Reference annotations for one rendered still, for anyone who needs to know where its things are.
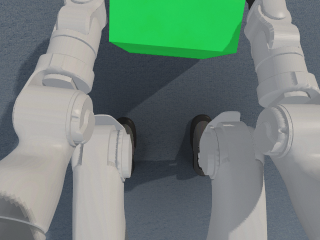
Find left robot foot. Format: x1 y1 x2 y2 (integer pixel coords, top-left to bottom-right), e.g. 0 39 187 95
117 117 137 179

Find left robot forearm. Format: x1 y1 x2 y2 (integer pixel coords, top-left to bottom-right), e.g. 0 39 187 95
12 0 108 133

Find right robot forearm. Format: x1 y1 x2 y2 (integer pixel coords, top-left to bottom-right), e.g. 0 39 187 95
244 0 320 108

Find robot right upper arm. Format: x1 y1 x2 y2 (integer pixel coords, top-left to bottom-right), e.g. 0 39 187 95
253 104 320 240

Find robot left upper arm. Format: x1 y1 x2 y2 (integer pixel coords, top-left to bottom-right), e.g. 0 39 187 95
0 84 96 240

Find carton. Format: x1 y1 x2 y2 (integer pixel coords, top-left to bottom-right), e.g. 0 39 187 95
109 0 246 59

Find right robot shin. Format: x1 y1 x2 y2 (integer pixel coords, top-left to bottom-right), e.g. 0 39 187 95
198 111 265 170

